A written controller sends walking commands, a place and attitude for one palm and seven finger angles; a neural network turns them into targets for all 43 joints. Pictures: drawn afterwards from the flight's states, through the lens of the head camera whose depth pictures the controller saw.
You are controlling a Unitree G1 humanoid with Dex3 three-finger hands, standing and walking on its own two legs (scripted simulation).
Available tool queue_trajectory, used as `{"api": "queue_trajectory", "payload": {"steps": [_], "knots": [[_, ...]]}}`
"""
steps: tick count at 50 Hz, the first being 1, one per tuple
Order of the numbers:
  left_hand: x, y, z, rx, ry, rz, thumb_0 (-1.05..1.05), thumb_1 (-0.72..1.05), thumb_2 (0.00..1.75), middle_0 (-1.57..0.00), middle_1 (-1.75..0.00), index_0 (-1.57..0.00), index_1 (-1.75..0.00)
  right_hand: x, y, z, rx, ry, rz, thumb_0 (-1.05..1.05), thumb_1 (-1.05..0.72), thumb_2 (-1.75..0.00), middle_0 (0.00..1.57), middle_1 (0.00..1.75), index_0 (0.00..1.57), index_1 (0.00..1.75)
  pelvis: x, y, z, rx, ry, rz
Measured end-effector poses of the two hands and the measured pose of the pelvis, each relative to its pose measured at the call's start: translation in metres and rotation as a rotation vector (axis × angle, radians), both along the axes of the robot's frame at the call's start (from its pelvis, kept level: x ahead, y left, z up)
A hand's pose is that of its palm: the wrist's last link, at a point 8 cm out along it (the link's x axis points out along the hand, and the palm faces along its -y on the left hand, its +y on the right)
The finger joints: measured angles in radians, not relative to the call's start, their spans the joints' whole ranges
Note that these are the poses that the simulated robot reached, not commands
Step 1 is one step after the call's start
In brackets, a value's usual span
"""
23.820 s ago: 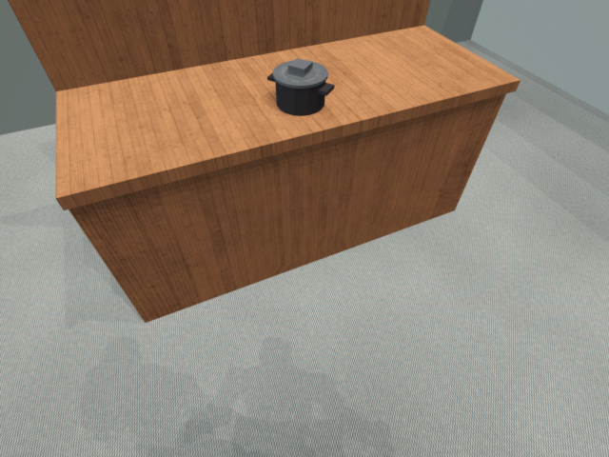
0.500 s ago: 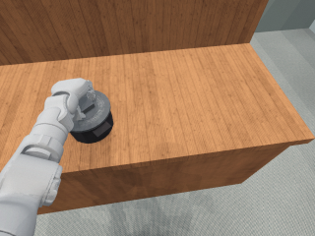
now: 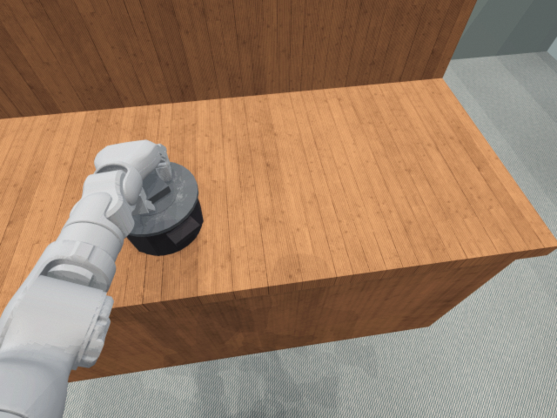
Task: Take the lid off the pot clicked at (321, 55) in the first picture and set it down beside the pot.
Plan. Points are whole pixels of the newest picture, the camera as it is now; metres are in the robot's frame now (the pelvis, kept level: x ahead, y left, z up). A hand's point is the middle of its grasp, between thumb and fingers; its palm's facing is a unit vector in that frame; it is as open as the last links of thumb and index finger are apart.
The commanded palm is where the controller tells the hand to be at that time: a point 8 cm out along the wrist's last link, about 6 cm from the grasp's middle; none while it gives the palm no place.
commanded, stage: close the fingers and squeeze the knob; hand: left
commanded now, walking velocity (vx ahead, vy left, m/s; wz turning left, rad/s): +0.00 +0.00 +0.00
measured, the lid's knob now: (148, 188) +0.49 +0.20 +0.01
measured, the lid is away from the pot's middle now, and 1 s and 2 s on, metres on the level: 0.00 0.00 0.01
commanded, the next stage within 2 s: lift the lid straight up in 0.34 s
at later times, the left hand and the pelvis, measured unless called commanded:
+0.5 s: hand (141, 192) +0.46 +0.20 +0.04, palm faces -0.38 -0.08 -0.92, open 8.5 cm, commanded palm +0.46 +0.20 +0.10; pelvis +0.00 +0.00 +0.00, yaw +0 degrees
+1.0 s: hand (136, 177) +0.46 +0.20 +0.08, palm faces -0.34 -0.08 -0.94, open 8.2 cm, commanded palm +0.46 +0.20 +0.14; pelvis +0.00 +0.00 +0.00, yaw +1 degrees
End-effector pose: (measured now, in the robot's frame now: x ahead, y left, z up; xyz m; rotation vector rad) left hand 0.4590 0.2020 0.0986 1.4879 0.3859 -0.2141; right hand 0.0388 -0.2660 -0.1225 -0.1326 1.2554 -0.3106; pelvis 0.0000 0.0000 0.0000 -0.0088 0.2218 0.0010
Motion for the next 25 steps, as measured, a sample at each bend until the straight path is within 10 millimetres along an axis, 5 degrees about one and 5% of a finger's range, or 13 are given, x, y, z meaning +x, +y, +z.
{"api": "queue_trajectory", "payload": {"steps": [25], "knots": [[-0.0014,-0.0009,0.0003,0.004,0.004,0.006,0.02,0.15,0.78,-0.51,-0.96,-0.57,-1.00,-0.0003,-0.0032,0.0007,-0.007,0.001,0.002,0.00,-0.91,-0.90,0.20,0.30,0.21,0.30,-0.0005,-0.0014,0.0003,0.000,-0.005,0.003]]}}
